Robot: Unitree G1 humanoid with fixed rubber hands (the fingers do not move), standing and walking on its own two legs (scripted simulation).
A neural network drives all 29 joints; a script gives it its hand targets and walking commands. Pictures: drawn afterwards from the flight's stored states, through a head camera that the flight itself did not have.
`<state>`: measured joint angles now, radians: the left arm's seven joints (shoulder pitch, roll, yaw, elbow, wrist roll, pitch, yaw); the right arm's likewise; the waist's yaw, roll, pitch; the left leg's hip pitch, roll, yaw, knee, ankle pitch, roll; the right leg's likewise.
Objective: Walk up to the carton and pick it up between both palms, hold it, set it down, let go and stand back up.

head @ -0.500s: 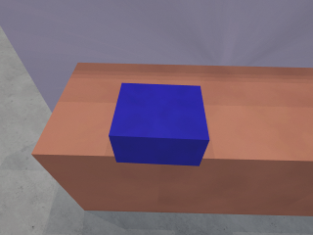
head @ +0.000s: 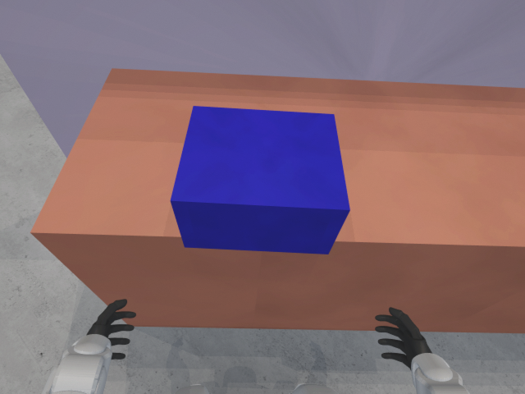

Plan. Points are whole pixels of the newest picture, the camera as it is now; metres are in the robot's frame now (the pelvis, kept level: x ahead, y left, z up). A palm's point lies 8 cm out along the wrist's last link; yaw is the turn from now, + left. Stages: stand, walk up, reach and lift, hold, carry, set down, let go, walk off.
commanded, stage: reach and lift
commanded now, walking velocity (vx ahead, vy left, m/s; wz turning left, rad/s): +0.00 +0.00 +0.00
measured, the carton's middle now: (260, 179) +0.48 +0.00 -0.01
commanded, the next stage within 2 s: none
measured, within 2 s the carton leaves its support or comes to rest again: neither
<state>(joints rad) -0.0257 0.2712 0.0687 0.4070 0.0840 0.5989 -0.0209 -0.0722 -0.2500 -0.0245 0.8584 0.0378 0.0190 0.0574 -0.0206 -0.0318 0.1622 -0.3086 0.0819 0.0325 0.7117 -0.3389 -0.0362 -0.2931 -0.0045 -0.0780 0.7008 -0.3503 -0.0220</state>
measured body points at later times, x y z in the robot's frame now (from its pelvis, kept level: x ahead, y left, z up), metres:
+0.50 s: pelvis +0.03 +0.02 +0.03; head +0.04 +0.02 +0.48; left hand +0.22 +0.26 -0.05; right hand +0.19 -0.23 -0.06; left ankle +0.02 +0.14 -0.72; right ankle +0.02 -0.10 -0.72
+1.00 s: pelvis +0.03 +0.02 +0.03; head +0.03 +0.02 +0.48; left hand +0.22 +0.25 -0.01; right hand +0.21 -0.24 -0.02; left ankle +0.02 +0.14 -0.72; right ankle +0.02 -0.10 -0.72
